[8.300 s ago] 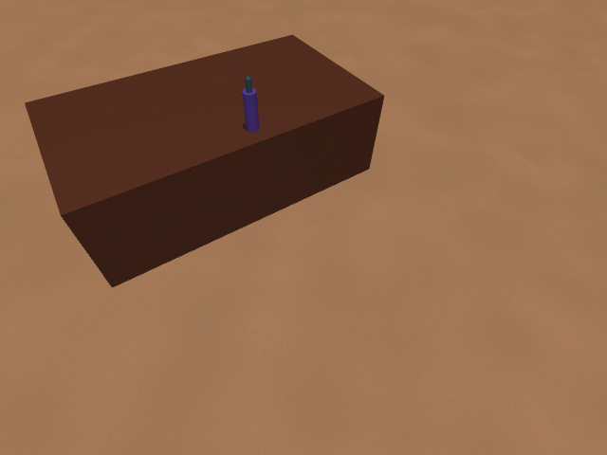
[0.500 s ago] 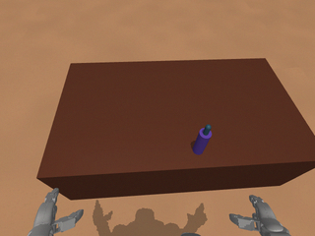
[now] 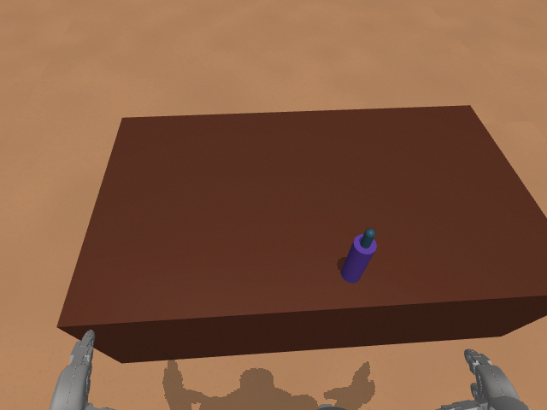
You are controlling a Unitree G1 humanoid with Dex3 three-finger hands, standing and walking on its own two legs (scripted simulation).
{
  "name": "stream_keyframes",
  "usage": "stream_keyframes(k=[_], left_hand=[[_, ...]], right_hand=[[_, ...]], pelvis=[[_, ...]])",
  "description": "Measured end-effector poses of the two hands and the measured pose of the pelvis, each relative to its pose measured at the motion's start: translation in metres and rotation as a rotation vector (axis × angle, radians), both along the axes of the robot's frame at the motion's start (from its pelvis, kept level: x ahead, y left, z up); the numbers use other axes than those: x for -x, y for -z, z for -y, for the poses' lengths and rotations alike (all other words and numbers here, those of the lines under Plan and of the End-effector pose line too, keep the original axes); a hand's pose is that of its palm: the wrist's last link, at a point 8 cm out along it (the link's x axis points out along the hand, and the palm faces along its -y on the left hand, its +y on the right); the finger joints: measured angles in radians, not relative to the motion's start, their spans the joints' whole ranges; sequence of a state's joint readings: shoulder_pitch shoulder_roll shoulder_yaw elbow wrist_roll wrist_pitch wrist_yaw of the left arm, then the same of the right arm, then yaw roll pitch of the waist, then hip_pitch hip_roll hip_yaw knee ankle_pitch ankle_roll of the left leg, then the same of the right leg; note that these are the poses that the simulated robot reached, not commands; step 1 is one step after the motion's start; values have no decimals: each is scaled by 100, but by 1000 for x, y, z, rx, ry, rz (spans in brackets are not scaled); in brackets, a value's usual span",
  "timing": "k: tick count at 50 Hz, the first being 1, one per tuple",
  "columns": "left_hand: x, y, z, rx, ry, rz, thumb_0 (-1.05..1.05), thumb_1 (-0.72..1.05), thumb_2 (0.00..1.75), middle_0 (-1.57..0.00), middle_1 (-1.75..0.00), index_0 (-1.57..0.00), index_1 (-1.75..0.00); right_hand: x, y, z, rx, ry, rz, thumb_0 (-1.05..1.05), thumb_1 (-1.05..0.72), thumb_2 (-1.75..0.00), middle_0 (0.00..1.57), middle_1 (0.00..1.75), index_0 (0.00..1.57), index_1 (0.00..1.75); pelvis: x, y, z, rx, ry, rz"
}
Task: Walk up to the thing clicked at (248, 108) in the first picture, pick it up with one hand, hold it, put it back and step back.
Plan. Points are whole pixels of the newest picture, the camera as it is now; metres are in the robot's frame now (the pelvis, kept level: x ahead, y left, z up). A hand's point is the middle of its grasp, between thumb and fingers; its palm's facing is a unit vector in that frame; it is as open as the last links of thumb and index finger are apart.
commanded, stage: go down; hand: right
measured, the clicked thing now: (360, 254) +0.45 -0.20 -0.22
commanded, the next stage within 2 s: none
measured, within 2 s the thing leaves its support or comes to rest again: neither
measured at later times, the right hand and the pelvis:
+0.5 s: hand (465, 403) +0.15 -0.28 -0.10, palm faces +0.10 +0.95 -0.30, open 17.5 cm; pelvis -0.01 +0.00 -0.02, yaw +0 degrees
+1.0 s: hand (487, 387) +0.16 -0.30 -0.07, palm faces +0.16 +0.94 -0.31, open 17.6 cm; pelvis -0.02 +0.00 -0.02, yaw -1 degrees
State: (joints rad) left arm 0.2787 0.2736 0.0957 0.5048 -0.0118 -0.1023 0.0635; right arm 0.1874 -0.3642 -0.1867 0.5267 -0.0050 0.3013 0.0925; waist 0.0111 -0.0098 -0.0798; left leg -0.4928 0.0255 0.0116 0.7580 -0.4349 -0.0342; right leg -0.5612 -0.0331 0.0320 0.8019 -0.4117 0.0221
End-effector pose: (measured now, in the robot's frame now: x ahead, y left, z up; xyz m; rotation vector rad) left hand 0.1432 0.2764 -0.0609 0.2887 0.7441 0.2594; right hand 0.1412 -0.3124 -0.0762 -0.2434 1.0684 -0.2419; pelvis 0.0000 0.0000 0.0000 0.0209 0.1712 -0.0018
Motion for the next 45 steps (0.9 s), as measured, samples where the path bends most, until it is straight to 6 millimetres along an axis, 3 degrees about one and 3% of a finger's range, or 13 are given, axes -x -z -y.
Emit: stream_keyframes(k=[13,33,45], left_hand=[[-2,1,7,20,9,28,-1,-53,5,-5,-5,-6,-5],[15,-4,18,10,28,95,-1,-53,4,-5,-5,-6,-5],[18,-5,31,13,51,122,-1,-54,5,-5,-5,-6,-5]], right_hand=[[-2,-8,5,-2,-8,9,-1,52,-6,3,7,4,6],[21,-17,14,-3,0,69,-1,53,-6,3,7,4,6],[20,-24,22,-3,5,134,-1,56,-6,3,7,4,6]], pelvis=[[-4,9,-1,-6,4,-21],[13,19,-1,-10,9,-26],[17,23,-1,-12,13,-22]])
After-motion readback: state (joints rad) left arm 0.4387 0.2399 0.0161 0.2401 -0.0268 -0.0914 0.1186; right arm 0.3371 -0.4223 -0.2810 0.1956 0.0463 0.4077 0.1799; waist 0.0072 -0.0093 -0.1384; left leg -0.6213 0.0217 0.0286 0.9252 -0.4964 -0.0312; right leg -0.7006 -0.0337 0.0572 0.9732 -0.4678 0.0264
